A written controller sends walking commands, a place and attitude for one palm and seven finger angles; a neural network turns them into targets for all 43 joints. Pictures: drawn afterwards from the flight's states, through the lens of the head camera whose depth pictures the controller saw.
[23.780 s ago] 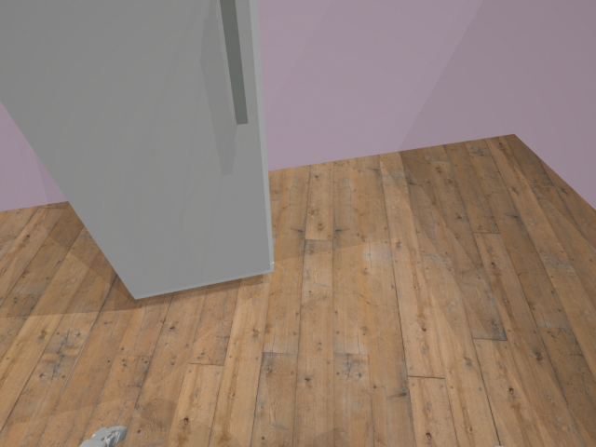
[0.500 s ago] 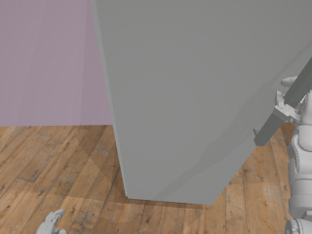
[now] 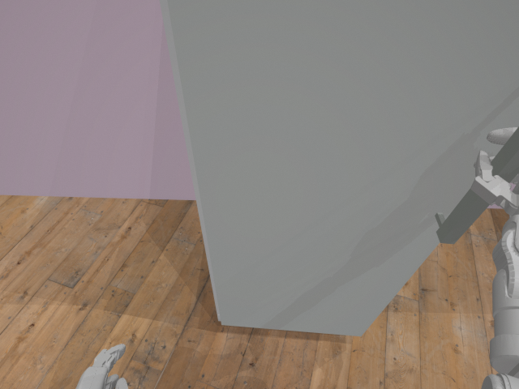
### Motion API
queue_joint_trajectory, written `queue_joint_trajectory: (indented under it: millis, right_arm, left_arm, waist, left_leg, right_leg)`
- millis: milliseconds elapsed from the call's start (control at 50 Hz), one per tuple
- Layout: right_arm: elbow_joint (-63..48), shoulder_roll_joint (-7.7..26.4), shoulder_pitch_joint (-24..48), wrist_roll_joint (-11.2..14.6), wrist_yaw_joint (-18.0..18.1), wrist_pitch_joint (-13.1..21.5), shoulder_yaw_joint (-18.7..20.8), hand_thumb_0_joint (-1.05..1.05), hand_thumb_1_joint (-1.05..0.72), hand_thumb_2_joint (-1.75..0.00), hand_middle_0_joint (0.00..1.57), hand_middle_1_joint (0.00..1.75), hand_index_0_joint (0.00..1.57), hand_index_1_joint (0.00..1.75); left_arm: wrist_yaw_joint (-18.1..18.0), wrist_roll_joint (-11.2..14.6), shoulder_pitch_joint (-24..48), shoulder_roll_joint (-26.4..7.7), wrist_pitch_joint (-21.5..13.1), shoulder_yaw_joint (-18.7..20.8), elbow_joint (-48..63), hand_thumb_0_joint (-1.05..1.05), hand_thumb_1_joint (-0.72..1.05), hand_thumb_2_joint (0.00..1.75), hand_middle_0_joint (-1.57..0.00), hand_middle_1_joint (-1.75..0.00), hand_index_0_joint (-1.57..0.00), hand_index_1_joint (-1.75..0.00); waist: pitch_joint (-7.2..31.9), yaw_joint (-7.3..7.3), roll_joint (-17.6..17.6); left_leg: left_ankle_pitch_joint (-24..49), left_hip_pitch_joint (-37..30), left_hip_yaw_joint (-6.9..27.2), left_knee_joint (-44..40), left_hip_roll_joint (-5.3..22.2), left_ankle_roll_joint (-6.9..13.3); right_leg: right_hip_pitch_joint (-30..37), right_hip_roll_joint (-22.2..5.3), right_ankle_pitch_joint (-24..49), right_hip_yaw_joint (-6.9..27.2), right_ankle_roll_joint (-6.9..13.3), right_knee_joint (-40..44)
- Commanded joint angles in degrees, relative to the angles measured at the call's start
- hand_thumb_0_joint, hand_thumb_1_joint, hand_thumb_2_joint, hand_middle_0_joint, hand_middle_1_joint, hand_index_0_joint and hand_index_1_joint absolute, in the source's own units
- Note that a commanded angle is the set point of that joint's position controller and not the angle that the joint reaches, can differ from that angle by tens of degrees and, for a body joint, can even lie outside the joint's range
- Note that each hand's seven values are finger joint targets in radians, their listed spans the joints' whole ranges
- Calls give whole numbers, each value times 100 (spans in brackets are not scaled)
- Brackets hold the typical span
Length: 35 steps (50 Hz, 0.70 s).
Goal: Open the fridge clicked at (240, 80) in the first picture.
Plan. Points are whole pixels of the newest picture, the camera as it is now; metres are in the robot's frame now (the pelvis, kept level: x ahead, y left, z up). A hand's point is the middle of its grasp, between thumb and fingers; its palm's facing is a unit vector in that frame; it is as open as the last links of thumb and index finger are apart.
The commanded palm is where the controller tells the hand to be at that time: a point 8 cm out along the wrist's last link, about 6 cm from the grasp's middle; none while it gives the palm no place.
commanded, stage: stop walking and hold the door back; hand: right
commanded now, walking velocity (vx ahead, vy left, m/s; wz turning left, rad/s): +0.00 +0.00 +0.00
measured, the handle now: (490, 166) +0.42 -0.30 +0.17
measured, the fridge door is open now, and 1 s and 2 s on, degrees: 4 6 4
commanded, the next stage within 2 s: loosen the grip on the handle in 0.24 s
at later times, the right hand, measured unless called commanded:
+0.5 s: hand (498, 193) +0.35 -0.28 +0.18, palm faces +0.41 +0.90 -0.15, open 7.1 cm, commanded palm +0.31 -0.31 +0.17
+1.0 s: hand (493, 193) +0.36 -0.28 +0.17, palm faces +0.44 +0.88 -0.20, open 14.4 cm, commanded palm +0.31 -0.32 +0.17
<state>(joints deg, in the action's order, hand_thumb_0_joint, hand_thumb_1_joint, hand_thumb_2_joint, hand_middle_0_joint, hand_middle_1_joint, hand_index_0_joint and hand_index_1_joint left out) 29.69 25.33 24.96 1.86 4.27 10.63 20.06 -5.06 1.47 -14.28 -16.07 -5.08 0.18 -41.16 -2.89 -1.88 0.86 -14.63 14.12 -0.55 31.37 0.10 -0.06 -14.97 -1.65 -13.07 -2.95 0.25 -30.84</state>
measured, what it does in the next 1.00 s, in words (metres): stands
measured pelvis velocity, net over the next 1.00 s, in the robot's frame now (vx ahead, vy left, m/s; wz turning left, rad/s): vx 0.02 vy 0.01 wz -0.02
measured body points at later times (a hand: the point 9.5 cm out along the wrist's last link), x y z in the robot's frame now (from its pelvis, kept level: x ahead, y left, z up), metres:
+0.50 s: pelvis -0.01 +0.00 +0.00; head -0.02 +0.00 +0.45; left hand +0.16 +0.24 -0.08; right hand +0.33 -0.32 +0.19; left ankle +0.03 +0.12 -0.73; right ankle +0.04 -0.12 -0.73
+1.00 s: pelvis +0.02 +0.01 -0.01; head +0.04 +0.02 +0.44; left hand +0.17 +0.26 -0.11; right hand +0.33 -0.32 +0.18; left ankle +0.03 +0.12 -0.73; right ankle +0.04 -0.12 -0.73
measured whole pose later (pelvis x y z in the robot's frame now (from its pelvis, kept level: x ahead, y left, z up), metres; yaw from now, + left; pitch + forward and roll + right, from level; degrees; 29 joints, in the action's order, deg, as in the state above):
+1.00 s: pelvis +0.02 +0.01 -0.01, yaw -1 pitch +3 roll +0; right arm 18.1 23.4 17.2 5.3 1.5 12.7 21.0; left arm -6.4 0.6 -14.0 -14.9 -8.4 -1.0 -40.1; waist 1.4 1.5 1.7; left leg -18.0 21.4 -2.1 35.9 -0.4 1.0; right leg -23.3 -1.4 -16.5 -0.1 -0.6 -36.3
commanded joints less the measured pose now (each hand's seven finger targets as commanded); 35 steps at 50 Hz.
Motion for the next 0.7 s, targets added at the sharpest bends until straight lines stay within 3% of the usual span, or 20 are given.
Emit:
queue_joint_trajectory:
  millis: [0,20,80,140,220,300,320,340,360,380,400,420,460,480,500,520,560,600,640,680]
  right_arm:
    - [-2156,1596,1161,-53,110,402,388,0,-90,-90,45,140,45,140]
    - [-2376,1717,879,-58,167,394,578,0,-90,-90,45,140,45,140]
    - [-2850,1255,584,1,158,362,276,0,-90,-90,45,140,45,140]
    - [-2914,1398,544,23,227,280,415,0,-90,-90,45,140,45,140]
    - [-2700,1449,697,43,274,209,417,0,-90,-90,45,140,45,140]
    - [-2464,1407,788,53,267,206,316,0,-90,-90,45,140,45,140]
    - [-2947,5077,5104,-864,148,413,2995,0,-90,-90,45,140,45,140]
    - [-361,1101,2708,-724,-260,-238,308,0,-78,-84,45,140,45,140]
    - [-1975,1240,1764,-120,-256,-113,883,0,-66,-78,45,140,45,140]
    - [-1823,823,1162,61,-383,-159,684,0,-54,-73,45,140,45,140]
    - [-1723,862,916,256,-416,-111,832,0,-42,-67,45,140,45,140]
    - [-1975,1146,1016,362,-334,-40,953,0,-30,-61,45,140,45,140]
    - [-1941,1060,1483,67,-151,111,449,0,-5,-49,45,140,45,140]
    - [-1718,1109,1511,-115,-40,169,345,0,7,-43,45,140,45,140]
    - [-1589,1303,1503,-149,65,260,523,0,19,-37,45,140,45,140]
    - [-1535,1395,1523,-218,123,379,524,0,31,-32,45,140,45,140]
    - [-1541,1383,1803,-204,142,591,409,0,55,-20,42,137,42,137]
    - [-1515,1542,2021,-107,84,771,506,0,55,-20,40,133,40,133]
    - [-1446,1373,2228,-42,-48,816,275,0,55,-20,37,130,37,130]
    - [-1455,1476,2332,-9,-122,798,259,0,55,-20,34,127,34,127]
  left_arm:
    - [-30,24,578,-704,-196,213,994,0,90,90,-20,-30,-20,-30]
    - [-24,18,594,-708,-186,239,1049,0,90,90,-20,-30,-20,-30]
    - [-3,2,626,-582,-183,208,1132,0,90,90,-20,-30,-20,-30]
    - [-25,-9,638,-599,-166,202,1117,0,90,90,-20,-30,-20,-30]
    - [-70,-9,675,-571,-125,186,1023,0,90,90,-20,-30,-20,-30]
    - [-102,-18,726,-578,-90,179,952,0,90,90,-20,-30,-20,-30]
    - [138,-154,335,-607,-221,432,1037,0,90,90,-20,-30,-20,-30]
    - [126,-352,567,-364,-521,312,1109,0,90,90,-20,-30,-20,-30]
    - [66,32,437,-562,-546,432,1034,0,90,90,-20,-30,-20,-30]
    - [46,-15,447,-579,-481,390,963,0,90,90,-20,-30,-20,-30]
    - [53,-3,526,-537,-465,337,988,0,90,90,-20,-30,-20,-30]
    - [52,-36,546,-507,-488,283,994,0,90,90,-20,-30,-20,-30]
    - [33,-35,702,-473,-521,152,1110,0,90,90,-20,-30,-20,-30]
    - [24,-43,691,-494,-542,122,1142,0,90,90,-20,-30,-20,-30]
    - [4,-57,681,-540,-530,122,1155,0,90,90,-20,-30,-20,-30]
    - [-13,-63,714,-572,-540,103,1200,0,90,90,-20,-30,-20,-30]
    - [-71,-84,751,-572,-583,101,1188,0,90,90,-20,-30,-20,-30]
    - [-107,-95,695,-608,-587,114,1083,0,90,90,-20,-30,-20,-30]
    - [-132,-86,642,-592,-621,105,1033,0,90,90,-20,-30,-20,-30]
    - [-169,-71,636,-603,-645,105,967,0,90,90,-20,-30,-20,-30]
  waist:
    - [1555,221,746]
    - [1634,239,686]
    - [1926,193,575]
    - [1915,183,437]
    - [1731,174,240]
    - [1537,171,272]
    - [735,451,-984]
    - [2457,-9,-466]
    - [2574,310,46]
    - [2751,414,618]
    - [2500,611,1681]
    - [2258,572,1444]
    - [1419,351,728]
    - [1113,286,258]
    - [911,269,-222]
    - [935,268,-445]
    - [1015,240,-506]
    - [1158,220,-355]
    - [1311,166,-66]
    - [1416,145,220]
  left_leg:
    - [932,-659,119,-263,152,-32]
    - [1173,-649,204,-344,186,-6]
    - [1684,-671,353,-437,278,37]
    - [1876,-629,385,-501,289,29]
    - [1765,-427,459,-715,308,0]
    - [1370,-309,450,-916,293,-17]
    - [1403,20,648,-1268,462,12]
    - [2771,-573,-269,46,-12,340]
    - [2336,-336,-401,-145,-8,181]
    - [1711,-26,-342,-205,-53,105]
    - [1169,32,-265,-385,-1,183]
    - [836,43,-267,-458,-20,192]
    - [-121,412,-193,-559,4,154]
    - [-612,596,-155,-607,20,126]
    - [-960,629,-120,-710,47,113]
    - [-1330,694,-48,-736,44,88]
    - [-1719,823,57,-739,58,57]
    - [-1771,779,155,-731,72,64]
    - [-1648,781,166,-618,63,59]
    - [-1628,801,199,-592,80,59]
  right_leg:
    - [435,-800,1966,862,333,688]
    - [497,-723,1964,684,257,571]
    - [786,-568,1962,428,123,408]
    - [830,-555,1927,357,85,419]
    - [887,-508,1568,282,78,486]
    - [870,-464,1229,263,86,630]
    - [57,-519,1249,133,275,256]
    - [636,118,2638,-72,93,752]
    - [1169,-109,3307,203,-130,420]
    - [1450,-122,2979,204,-233,410]
    - [1583,-28,2219,169,-267,431]
    - [1201,54,1152,198,-219,507]
    - [257,89,-470,206,-67,680]
    - [-46,75,-1051,255,-4,756]
    - [-259,53,-1302,280,45,745]
    - [-317,84,-1403,251,74,700]
    - [-355,140,-1527,171,100,521]
    - [-407,166,-1478,133,106,344]
    - [-413,207,-1491,140,105,229]
    - [-444,231,-1503,142,103,145]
